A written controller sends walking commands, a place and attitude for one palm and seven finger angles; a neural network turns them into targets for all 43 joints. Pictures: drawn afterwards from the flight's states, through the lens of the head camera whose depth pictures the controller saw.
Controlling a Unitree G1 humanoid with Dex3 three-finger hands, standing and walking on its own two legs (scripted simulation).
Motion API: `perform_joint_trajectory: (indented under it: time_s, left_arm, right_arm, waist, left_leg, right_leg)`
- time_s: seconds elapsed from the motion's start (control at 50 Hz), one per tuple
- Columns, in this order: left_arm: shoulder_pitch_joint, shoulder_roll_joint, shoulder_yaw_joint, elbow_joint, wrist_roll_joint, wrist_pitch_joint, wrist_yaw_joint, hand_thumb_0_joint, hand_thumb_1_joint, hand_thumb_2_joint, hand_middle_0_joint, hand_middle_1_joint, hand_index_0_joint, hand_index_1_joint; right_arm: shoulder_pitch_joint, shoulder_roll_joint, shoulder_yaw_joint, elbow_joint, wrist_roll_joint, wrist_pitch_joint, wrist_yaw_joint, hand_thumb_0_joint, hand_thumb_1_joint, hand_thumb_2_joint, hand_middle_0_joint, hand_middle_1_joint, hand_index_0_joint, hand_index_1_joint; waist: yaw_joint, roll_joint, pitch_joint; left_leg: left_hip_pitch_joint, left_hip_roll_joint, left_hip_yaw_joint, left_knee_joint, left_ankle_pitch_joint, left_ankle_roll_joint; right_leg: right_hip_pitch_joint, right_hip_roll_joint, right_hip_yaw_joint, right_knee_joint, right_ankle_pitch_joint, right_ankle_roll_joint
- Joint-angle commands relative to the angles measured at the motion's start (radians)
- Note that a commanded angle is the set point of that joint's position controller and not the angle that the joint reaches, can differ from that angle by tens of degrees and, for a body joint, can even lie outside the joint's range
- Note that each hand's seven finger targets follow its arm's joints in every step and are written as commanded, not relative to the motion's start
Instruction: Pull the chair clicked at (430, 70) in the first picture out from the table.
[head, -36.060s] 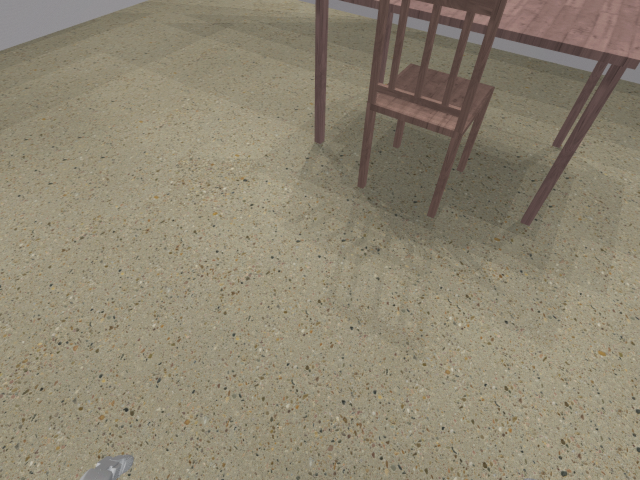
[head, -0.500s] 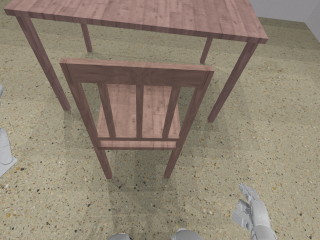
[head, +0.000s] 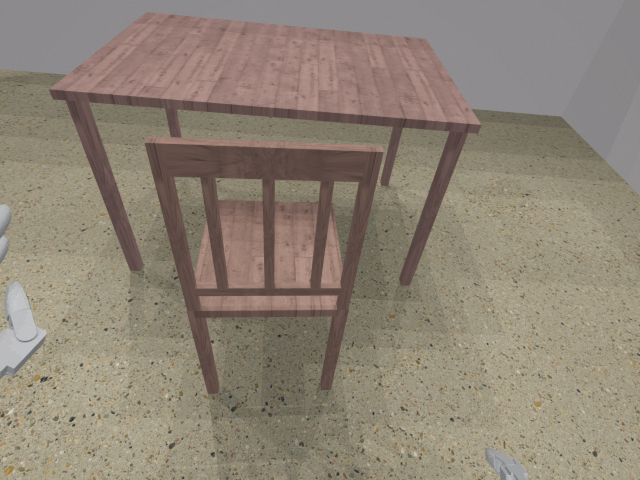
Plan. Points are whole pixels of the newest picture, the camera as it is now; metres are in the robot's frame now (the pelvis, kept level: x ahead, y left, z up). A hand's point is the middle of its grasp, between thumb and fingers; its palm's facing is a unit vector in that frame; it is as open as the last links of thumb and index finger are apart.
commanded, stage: stop stepping back and stand still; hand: left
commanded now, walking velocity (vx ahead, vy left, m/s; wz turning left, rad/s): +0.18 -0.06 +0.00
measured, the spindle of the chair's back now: (269, 237) +0.60 +0.10 -0.08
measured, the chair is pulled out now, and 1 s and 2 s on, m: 0.29 0.29 0.29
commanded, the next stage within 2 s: let the arm hang, fingers relaxed in 0.52 s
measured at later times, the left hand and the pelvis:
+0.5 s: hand out of the picture +0.18 +0.29 +0.18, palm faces +0.46 -0.77 -0.45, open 7.4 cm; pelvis -0.01 +0.01 +0.01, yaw +2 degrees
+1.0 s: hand out of the picture +0.06 +0.19 -0.16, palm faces +0.11 -0.98 -0.16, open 6.8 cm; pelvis +0.01 +0.01 +0.01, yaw +4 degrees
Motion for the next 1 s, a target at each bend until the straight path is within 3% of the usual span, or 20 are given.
perform_joint_trajectory:
  time_s: [0.0, 0.04, 0.06, 0.08, 0.12, 0.16, 0.2, 0.22, 0.26, 0.3, 0.38, 0.42, 0.5, 0.58, 0.6, 0.62, 0.66, 0.74, 0.86, 0.98]
  left_arm:
    - [0.014, 0.221, 0.151, -0.242, -0.002, -0.107, 0.021, 0.0, 0.9, 0.9, -0.2, -0.3, -0.2, -0.3]
    - [0.032, 0.227, 0.153, -0.201, -0.004, -0.109, 0.013, 0.0, 0.9, 0.9, -0.2, -0.3, -0.2, -0.3]
    - [0.021, 0.228, 0.155, -0.187, -0.01, -0.106, 0.004, 0.0, 0.9, 0.9, -0.2, -0.3, -0.2, -0.3]
    - [-0.039, 0.235, 0.16, -0.197, -0.026, -0.097, 0.002, 0.0, 0.9, 0.9, -0.2, -0.3, -0.2, -0.3]
    - [-0.082, 0.184, 0.118, -0.143, -0.028, -0.094, -0.006, 0.0, 0.9, 0.9, -0.2, -0.3, -0.2, -0.3]
    - [-0.058, 0.173, 0.109, -0.125, -0.036, -0.085, -0.012, 0.0, 0.9, 0.9, -0.2, -0.3, -0.2, -0.3]
    - [-0.058, 0.175, 0.102, -0.164, -0.027, -0.096, -0.005, 0.0, 0.9, 0.9, -0.2, -0.3, -0.2, -0.3]
    - [-0.066, 0.171, 0.091, -0.19, -0.027, -0.102, -0.001, 0.0, 0.9, 0.9, -0.2, -0.3, -0.2, -0.3]
    - [-0.127, 0.175, 0.083, -0.287, -0.016, -0.125, 0.01, 0.0, 0.9, 0.9, -0.2, -0.3, -0.2, -0.3]
    - [-0.136, 0.197, 0.104, -0.272, -0.007, -0.121, 0.007, 0.0, 0.9, 0.9, -0.2, -0.3, -0.2, -0.3]
    - [-0.06, 0.202, 0.123, -0.245, -0.001, -0.103, 0.009, 0.0, 0.9, 0.9, -0.2, -0.3, -0.2, -0.3]
    - [-0.011, 0.204, 0.133, -0.188, -0.005, -0.101, 0.003, 0.0, 0.9, 0.9, -0.2, -0.3, -0.2, -0.3]
    - [-0.017, 0.157, 0.113, -0.17, -0.027, -0.104, -0.006, 0.0, 0.9, 0.9, -0.2, -0.3, -0.2, -0.3]
    - [-0.047, 0.167, 0.116, -0.184, -0.028, -0.111, 0.0, 0.0, 0.9, 0.9, -0.2, -0.3, -0.2, -0.3]
    - [-0.08, -0.087, -0.311, 0.634, 0.075, 0.025, -0.133, 0.0, 0.9, 0.9, -0.2, -0.3, -0.2, -0.3]
    - [-0.05, -0.144, -0.298, 0.668, 0.066, 0.1, -0.149, 0.0, 0.9, 0.9, -0.2, -0.3, -0.2, -0.3]
    - [-0.084, -0.165, -0.319, 0.699, 0.054, 0.123, -0.151, 0.0, 0.9, 0.9, -0.2, -0.3, -0.2, -0.3]
    - [-0.212, -0.105, -0.334, 0.916, 0.055, 0.118, -0.146, 0.0, 0.9, 0.9, -0.2, -0.3, -0.2, -0.3]
    - [-0.264, -0.091, -0.368, 1.235, 0.033, 0.127, -0.137, 0.0, 0.9, 0.9, -0.2, -0.3, -0.2, -0.3]
    - [-0.259, -0.135, -0.375, 1.39, 0.03, 0.12, -0.134, 0.0, 0.9, 0.9, -0.2, -0.3, -0.2, -0.3]
  right_arm:
    - [-0.143, -0.129, -0.014, -0.143, 0.006, -0.062, 0.013, 0.0, -0.9, -0.9, 0.2, 0.3, 0.2, 0.3]
    - [-0.137, -0.138, -0.026, -0.154, 0.001, -0.047, 0.007, 0.0, -0.9, -0.9, 0.2, 0.3, 0.2, 0.3]
    - [-0.126, -0.144, -0.043, -0.163, 0.004, -0.037, 0.008, 0.0, -0.9, -0.9, 0.2, 0.3, 0.2, 0.3]
    - [-0.128, -0.142, -0.048, -0.172, 0.009, -0.034, 0.005, 0.0, -0.9, -0.9, 0.2, 0.3, 0.2, 0.3]
    - [-0.099, -0.153, -0.057, -0.137, 0.014, -0.032, 0.007, 0.0, -0.9, -0.9, 0.2, 0.3, 0.2, 0.3]
    - [-0.119, -0.129, -0.041, -0.15, 0.015, -0.02, 0.001, 0.0, -0.9, -0.9, 0.2, 0.3, 0.2, 0.3]
    - [-0.131, -0.117, -0.023, -0.155, 0.002, -0.02, -0.013, 0.0, -0.9, -0.9, 0.2, 0.3, 0.2, 0.3]
    - [-0.144, -0.127, -0.019, -0.156, -0.004, -0.026, -0.023, 0.0, -0.9, -0.9, 0.2, 0.3, 0.2, 0.3]
    - [-0.147, -0.139, -0.012, -0.173, -0.009, -0.049, -0.023, 0.0, -0.9, -0.9, 0.2, 0.3, 0.2, 0.3]
    - [-0.153, -0.123, -0.022, -0.157, -0.008, -0.07, -0.009, 0.0, -0.9, -0.9, 0.2, 0.3, 0.2, 0.3]
    - [-0.155, -0.117, -0.005, -0.156, 0.001, -0.089, 0.003, 0.0, -0.9, -0.9, 0.2, 0.3, 0.2, 0.3]
    - [-0.16, -0.128, -0.014, -0.164, 0.001, -0.08, 0.006, 0.0, -0.9, -0.9, 0.2, 0.3, 0.2, 0.3]
    - [-0.143, -0.131, -0.031, -0.172, 0.001, -0.061, 0.007, 0.0, -0.9, -0.9, 0.2, 0.3, 0.2, 0.3]
    - [-0.171, -0.127, -0.022, -0.182, 0.003, -0.06, -0.009, 0.0, -0.9, -0.9, 0.2, 0.3, 0.2, 0.3]
    - [-0.173, -0.252, -0.068, 0.079, -0.019, -0.096, 0.075, 0.0, -0.9, -0.9, 0.2, 0.3, 0.2, 0.3]
    - [-0.091, -0.164, -0.066, 0.072, -0.021, -0.031, 0.067, 0.0, -0.9, -0.9, 0.2, 0.3, 0.2, 0.3]
    - [-0.094, -0.155, -0.049, 0.053, -0.027, 0.012, 0.063, 0.0, -0.9, -0.9, 0.2, 0.3, 0.2, 0.3]
    - [-0.111, -0.146, -0.035, 0.069, -0.04, 0.062, 0.061, 0.0, -0.9, -0.9, 0.2, 0.3, 0.2, 0.3]
    - [-0.12, -0.127, -0.01, 0.179, -0.042, 0.099, 0.047, 0.0, -0.9, -0.9, 0.2, 0.3, 0.2, 0.3]
    - [-0.043, -0.093, -0.013, 0.261, -0.035, 0.11, 0.035, 0.0, -0.9, -0.9, 0.2, 0.3, 0.2, 0.3]
  waist:
    - [0.068, 0.256, 0.078]
    - [0.065, 0.063, 0.05]
    - [0.052, -0.098, 0.033]
    - [0.04, -0.156, 0.045]
    - [0.021, -0.106, 0.024]
    - [0.019, -0.066, 0.061]
    - [0.017, -0.021, 0.048]
    - [0.017, 0.086, 0.053]
    - [0.032, 0.375, 0.045]
    - [0.046, 0.275, 0.022]
    - [0.069, 0.195, 0.044]
    - [0.06, 0.078, 0.023]
    - [0.043, 0.061, 0.02]
    - [0.05, 0.119, -0.015]
    - [-0.009, 0.115, 0.008]
    - [0.008, 0.07, -0.067]
    - [0.022, 0.064, -0.078]
    - [0.033, -0.179, -0.073]
    - [0.046, 0.19, 0.01]
    - [0.038, 0.206, -0.017]
  left_leg:
    - [-0.233, 0.173, -0.169, -0.257, -0.094, 0.089]
    - [-0.303, 0.065, -0.069, -0.031, -0.165, 0.038]
    - [-0.34, -0.019, 0.001, 0.211, -0.17, 0.007]
    - [-0.331, -0.018, 0.009, 0.384, -0.122, -0.001]
    - [-0.267, 0.014, -0.041, 0.438, -0.083, -0.001]
    - [-0.093, 0.077, -0.039, 0.205, -0.049, 0.012]
    - [0.098, 0.046, 0.016, -0.063, -0.03, 0.02]
    - [0.128, 0.046, -0.01, -0.178, -0.061, 0.024]
    - [0.044, 0.263, -0.371, -0.449, -0.272, 0.125]
    - [-0.059, 0.244, -0.298, -0.438, -0.141, 0.121]
    - [-0.065, 0.175, -0.159, -0.31, 0.077, 0.075]
    - [-0.085, 0.093, -0.089, -0.22, 0.07, 0.031]
    - [0.004, 0.065, -0.069, -0.231, -0.018, 0.016]
    - [0.054, 0.101, -0.098, -0.309, 0.109, 0.024]
    - [-0.042, 0.109, -0.126, -0.136, 0.422, 0.043]
    - [0.041, 0.105, -0.071, -0.128, 0.551, 0.028]
    - [-0.029, 0.145, -0.141, -0.157, 0.409, 0.061]
    - [-0.033, 0.065, -0.118, -0.12, 0.365, 0.048]
    - [0.03, 0.067, -0.12, -0.263, 0.294, 0.046]
    - [0.066, 0.074, -0.116, -0.292, 0.196, 0.042]
  right_leg:
    - [0.281, -0.008, -0.01, -0.402, 0.042, -0.013]
    - [0.401, -0.057, 0.088, -0.588, 0.039, -0.056]
    - [0.351, -0.208, 0.359, -0.706, -0.114, -0.14]
    - [0.27, -0.326, 0.492, -0.783, -0.101, -0.196]
    - [0.173, -0.311, 0.456, -0.795, -0.239, -0.195]
    - [0.024, -0.284, 0.294, -0.728, -0.192, -0.184]
    - [-0.038, -0.192, 0.13, -0.627, -0.236, -0.126]
    - [-0.039, -0.146, 0.1, -0.527, -0.218, -0.099]
    - [-0.003, 0.011, 0.01, -0.196, -0.069, -0.029]
    - [0.102, 0.009, 0.058, -0.092, -0.032, -0.017]
    - [0.272, -0.01, 0.032, -0.468, 0.133, -0.012]
    - [0.333, -0.051, 0.119, -0.583, 0.248, -0.037]
    - [0.222, -0.065, 0.185, -0.624, 0.096, -0.058]
    - [0.271, -0.032, 0.111, -0.554, 0.271, -0.035]
    - [0.168, -0.089, 0.014, -0.357, 0.456, -0.042]
    - [0.169, -0.071, 0.047, -0.38, 0.431, -0.027]
    - [0.164, -0.055, 0.019, -0.343, 0.214, -0.034]
    - [0.23, -0.104, 0.088, -0.441, 0.4, -0.071]
    - [0.239, -0.072, 0.107, -0.522, 0.268, -0.056]
    - [0.291, -0.073, 0.086, -0.598, 0.249, -0.066]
